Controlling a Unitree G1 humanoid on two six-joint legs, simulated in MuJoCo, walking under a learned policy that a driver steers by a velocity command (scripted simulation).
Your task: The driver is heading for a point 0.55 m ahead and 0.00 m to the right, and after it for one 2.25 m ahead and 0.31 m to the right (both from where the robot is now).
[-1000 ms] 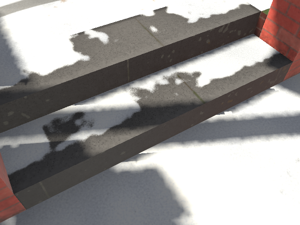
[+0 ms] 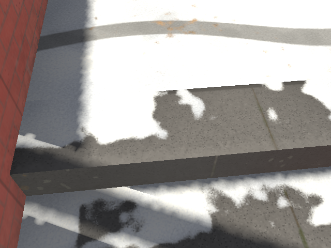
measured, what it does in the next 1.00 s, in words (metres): climbs: right foot, then left foot 0.16 m higher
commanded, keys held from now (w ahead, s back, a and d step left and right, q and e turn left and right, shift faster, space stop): w+q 0.08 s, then w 0.70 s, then w+e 0.04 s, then e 0.18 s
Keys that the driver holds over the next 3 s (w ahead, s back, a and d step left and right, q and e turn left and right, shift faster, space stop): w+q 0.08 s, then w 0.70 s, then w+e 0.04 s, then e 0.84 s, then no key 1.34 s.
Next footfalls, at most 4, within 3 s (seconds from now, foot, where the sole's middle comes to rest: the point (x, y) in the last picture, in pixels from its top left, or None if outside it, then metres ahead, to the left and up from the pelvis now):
0.34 right None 0.22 -0.11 -0.77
0.76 left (140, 241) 0.43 0.12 -0.61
1.46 right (202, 138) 0.75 -0.09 -0.45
1.96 left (135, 132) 0.77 0.15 -0.45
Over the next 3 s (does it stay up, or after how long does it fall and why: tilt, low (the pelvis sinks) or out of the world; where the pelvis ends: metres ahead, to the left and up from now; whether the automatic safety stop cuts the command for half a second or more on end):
stays up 0.73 0.04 0.33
